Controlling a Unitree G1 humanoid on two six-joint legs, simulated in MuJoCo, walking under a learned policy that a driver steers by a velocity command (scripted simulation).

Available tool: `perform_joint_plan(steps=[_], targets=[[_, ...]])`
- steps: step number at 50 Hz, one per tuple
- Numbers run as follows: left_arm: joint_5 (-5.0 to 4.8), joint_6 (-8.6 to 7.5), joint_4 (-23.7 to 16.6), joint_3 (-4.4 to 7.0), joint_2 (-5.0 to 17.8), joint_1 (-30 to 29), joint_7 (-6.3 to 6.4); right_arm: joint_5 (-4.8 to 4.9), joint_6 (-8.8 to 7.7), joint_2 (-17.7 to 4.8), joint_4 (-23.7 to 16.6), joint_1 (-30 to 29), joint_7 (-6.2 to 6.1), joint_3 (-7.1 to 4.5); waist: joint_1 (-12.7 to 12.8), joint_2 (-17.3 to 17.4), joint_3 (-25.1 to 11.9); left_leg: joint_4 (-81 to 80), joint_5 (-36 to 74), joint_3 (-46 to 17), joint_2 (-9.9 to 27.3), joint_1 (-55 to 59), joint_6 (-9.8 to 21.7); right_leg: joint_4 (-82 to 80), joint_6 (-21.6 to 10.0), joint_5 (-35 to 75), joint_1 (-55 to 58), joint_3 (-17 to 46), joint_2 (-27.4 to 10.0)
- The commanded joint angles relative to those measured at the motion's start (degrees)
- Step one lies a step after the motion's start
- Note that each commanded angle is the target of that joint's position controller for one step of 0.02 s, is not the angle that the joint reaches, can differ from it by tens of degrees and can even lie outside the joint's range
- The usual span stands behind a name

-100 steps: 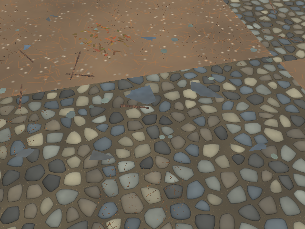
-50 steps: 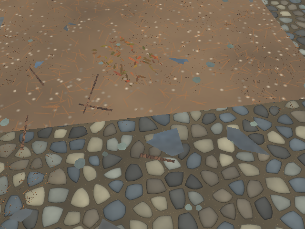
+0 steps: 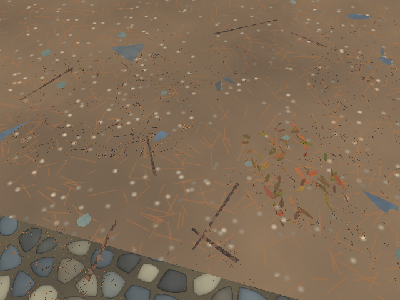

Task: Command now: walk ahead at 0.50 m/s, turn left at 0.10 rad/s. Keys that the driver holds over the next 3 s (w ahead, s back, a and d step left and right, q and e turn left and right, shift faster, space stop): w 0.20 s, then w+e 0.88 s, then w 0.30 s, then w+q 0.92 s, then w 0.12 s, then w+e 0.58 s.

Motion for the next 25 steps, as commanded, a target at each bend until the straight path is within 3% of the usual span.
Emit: perform_joint_plan(steps=[1, 5, 9, 11, 12, 13, 14, 15, 16, 17, 18, 19, 21, 25], targets=[[-0.31, -0.91, -1.80, 1.05, 5.90, 1.65, 0.04, -0.01, -0.18, -1.85, -3.99, -2.89, 0.52, 0.16, -0.67, -6.89, 1.54, -5.71, 5.71, 2.42, 2.81, -6.40, -1.54, -10.62, -7.45, 13.11, 1.74, 11.33, -14.41], [-0.38, -0.78, -0.11, 1.14, 6.69, 5.25, 0.10, 0.57, -0.56, -0.18, -6.44, -11.16, 0.73, 1.40, 1.48, -7.16, 1.99, -18.67, 11.88, 5.40, 2.00, -2.96, -2.03, -9.79, -6.10, 18.93, 2.93, 7.52, -13.13], [0.09, -0.32, 1.36, 1.20, 7.46, 7.70, 0.49, 0.87, -0.90, -1.22, -7.89, -15.33, 0.32, 1.41, 2.32, -7.41, 2.35, -25.00, 10.25, 6.22, 0.59, -0.50, -0.44, -6.89, -5.83, 23.60, 7.94, 7.89, -15.65], [0.24, 0.03, 1.88, 1.28, 7.84, 7.46, 0.82, 0.74, -1.29, -1.97, -7.93, -14.47, -0.04, 1.07, 1.26, -7.33, 2.14, -27.68, 6.64, 6.13, -0.57, 3.18, 1.00, -3.26, -5.29, 29.56, 9.67, 8.58, -16.73], [0.23, 0.18, 2.04, 1.34, 8.25, 6.89, 0.97, 0.59, -1.63, -2.56, -6.93, -11.00, -0.39, 0.67, -0.57, -7.20, 0.65, -29.76, 4.92, 6.18, -2.00, 8.08, 1.76, 1.09, -4.70, 35.78, 9.95, 8.64, -16.41], [-0.04, 0.43, 2.09, 1.32, 8.42, 6.10, 0.94, 0.25, -2.24, -3.46, -4.46, -3.67, -0.88, 0.07, -3.96, -5.59, -2.99, -34.14, 6.29, 6.68, -3.38, 17.47, 2.91, 9.54, -3.80, 38.98, 8.56, 7.29, -14.52], [-0.49, 0.35, 1.26, 0.93, 7.40, 5.55, 0.86, -0.76, -3.01, -6.32, -1.87, 5.61, -1.63, -0.96, -7.42, -3.22, -9.00, -34.68, 6.41, 1.83, 1.50, 31.77, 4.84, 20.93, -2.69, 30.58, 0.68, 5.72, -11.92], [-2.13, 0.21, -1.60, -0.45, 2.16, 7.35, 0.56, -2.16, -3.26, -11.98, -1.59, 12.79, -2.43, -2.31, -8.39, 6.41, -17.25, -37.04, 0.13, -18.79, 18.56, 48.27, 8.98, 39.81, -0.31, 4.47, -16.31, 1.57, -5.49], [-1.65, 0.86, -0.80, 0.58, 4.63, 10.27, 1.11, -0.25, -2.19, -12.76, -1.10, 12.15, -1.99, -2.88, -6.54, 9.91, -19.29, -42.85, -1.45, -33.10, 24.72, 47.59, 12.28, 50.19, -0.43, -19.85, -24.77, 3.13, -0.96], [-0.50, 1.52, -0.34, 1.49, 7.21, 7.01, 1.28, 0.74, -1.78, -8.37, -2.00, 6.95, -1.68, -1.85, -4.66, 2.70, -10.59, -44.05, -5.48, -26.07, 21.66, 39.95, 10.89, 52.72, -0.92, -16.10, -27.21, 6.43, -4.68], [-0.32, 1.52, -0.68, 1.21, 5.36, 4.22, 0.76, 1.09, -2.08, -4.81, -2.54, 2.69, -1.47, -0.94, -3.46, 1.15, -4.20, -46.91, -4.36, -18.79, 18.94, 32.13, 9.58, 51.10, -0.76, -11.93, -26.99, 6.59, -6.64], [-0.19, 1.91, -0.56, 1.18, 4.15, 3.34, 0.41, 1.06, -2.48, -2.91, -2.51, 0.59, -1.47, -0.47, -2.04, 1.25, -1.22, -49.30, -1.86, -13.18, 16.24, 27.11, 7.42, 48.70, -0.54, -9.39, -25.14, 6.29, -8.05], [1.05, 3.39, -0.25, 1.40, 3.33, 3.71, -0.46, 1.21, -3.46, -2.00, -1.49, 0.56, -1.94, -0.21, -0.05, 2.49, 0.50, -51.17, 4.88, -5.69, 13.34, 22.56, 5.50, 47.36, 0.41, -6.86, -22.58, 5.72, -9.02], [0.98, 4.64, -2.38, 1.74, 2.50, -1.48, -1.50, 1.77, -4.90, -3.29, 0.18, 3.98, -2.20, -0.82, 0.47, 0.98, 0.91, -52.66, 13.48, 1.97, 12.61, 24.47, 5.63, 46.50, 1.56, -0.07, -28.37, 4.88, -9.80]])
Next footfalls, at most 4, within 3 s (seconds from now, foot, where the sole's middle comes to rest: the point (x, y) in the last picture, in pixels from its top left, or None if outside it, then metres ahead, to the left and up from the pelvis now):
0.28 left None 0.30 0.12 -0.78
0.84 right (252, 286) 0.54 -0.10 -0.78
1.38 left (246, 196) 0.90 -0.10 -0.78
1.88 right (313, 169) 1.03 -0.39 -0.78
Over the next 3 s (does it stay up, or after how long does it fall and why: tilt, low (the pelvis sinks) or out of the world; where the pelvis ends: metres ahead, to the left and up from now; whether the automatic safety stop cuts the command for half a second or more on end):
stays up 1.49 -0.32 -0.03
